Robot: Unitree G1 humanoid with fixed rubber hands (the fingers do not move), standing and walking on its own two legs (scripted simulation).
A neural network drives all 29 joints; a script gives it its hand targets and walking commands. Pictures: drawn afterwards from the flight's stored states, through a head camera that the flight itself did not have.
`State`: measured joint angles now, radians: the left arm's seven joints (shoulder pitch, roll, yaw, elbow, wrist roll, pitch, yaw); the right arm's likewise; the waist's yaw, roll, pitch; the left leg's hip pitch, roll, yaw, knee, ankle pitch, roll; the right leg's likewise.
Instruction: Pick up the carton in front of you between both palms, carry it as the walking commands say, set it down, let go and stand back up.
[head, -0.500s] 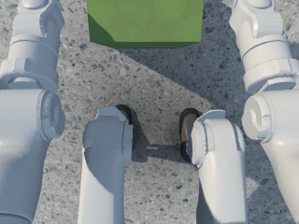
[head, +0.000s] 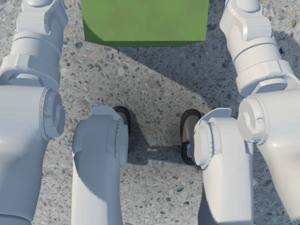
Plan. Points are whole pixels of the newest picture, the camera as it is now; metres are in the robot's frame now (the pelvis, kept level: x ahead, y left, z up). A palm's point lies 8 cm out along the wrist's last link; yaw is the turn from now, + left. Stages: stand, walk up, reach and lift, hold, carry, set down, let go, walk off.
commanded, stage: reach and lift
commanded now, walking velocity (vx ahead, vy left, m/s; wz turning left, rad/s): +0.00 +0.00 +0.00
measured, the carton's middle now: out of the picture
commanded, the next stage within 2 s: none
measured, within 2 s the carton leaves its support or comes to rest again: leaves its support in 0.46 s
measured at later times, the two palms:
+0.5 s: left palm out of the picture +0.54 +0.20 -0.16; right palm out of the picture +0.56 -0.10 -0.16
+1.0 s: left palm out of the picture +0.49 +0.20 +0.04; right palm out of the picture +0.51 -0.10 +0.05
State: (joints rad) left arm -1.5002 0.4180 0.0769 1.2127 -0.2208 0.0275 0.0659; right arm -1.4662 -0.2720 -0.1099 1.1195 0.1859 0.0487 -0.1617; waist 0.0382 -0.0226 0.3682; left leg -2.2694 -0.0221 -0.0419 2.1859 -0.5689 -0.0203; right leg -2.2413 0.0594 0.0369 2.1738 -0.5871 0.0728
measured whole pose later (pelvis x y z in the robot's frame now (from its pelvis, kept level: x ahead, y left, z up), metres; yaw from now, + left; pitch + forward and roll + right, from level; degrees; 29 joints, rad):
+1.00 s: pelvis -0.01 -0.01 +0.10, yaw +2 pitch +43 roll -1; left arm -1.16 0.08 0.49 0.79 0.25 0.37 0.01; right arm -1.12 0.04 -0.55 0.71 -0.25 0.35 -0.07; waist 0.02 -0.04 -0.12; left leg -2.08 -0.10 -0.09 1.79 -0.46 -0.06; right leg -2.05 0.13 0.08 1.79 -0.50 0.08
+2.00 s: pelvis +0.09 -0.01 +0.37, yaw +4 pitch +15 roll +0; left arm -0.39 -0.12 0.34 0.53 0.23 0.38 0.01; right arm -0.37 0.18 -0.34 0.50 -0.23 0.36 -0.04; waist 0.00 -0.01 -0.16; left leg -0.72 -0.06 -0.14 0.76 -0.31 -0.03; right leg -0.70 0.07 0.14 0.77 -0.34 0.02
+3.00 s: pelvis +0.10 -0.01 +0.41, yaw +4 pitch -4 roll +0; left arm -0.28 -0.16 0.26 0.32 0.29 0.66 0.01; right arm -0.29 0.16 -0.25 0.32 -0.29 0.65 0.02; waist 0.00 -0.01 0.00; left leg -0.11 -0.04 -0.13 0.36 -0.18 -0.01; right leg -0.09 0.04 0.14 0.38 -0.21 0.01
